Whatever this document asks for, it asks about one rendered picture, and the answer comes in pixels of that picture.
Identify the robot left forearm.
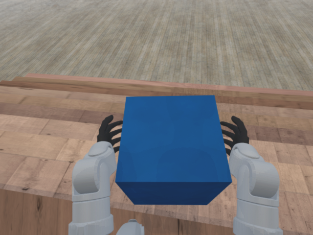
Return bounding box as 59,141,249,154
68,141,117,235

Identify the robot left hand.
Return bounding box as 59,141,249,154
97,115,123,153

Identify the robot right hand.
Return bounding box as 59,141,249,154
220,116,249,156

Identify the carton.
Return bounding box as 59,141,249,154
115,95,232,205

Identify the left robot thigh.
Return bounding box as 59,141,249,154
116,222,144,235

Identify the robot right forearm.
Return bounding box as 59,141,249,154
229,143,283,235

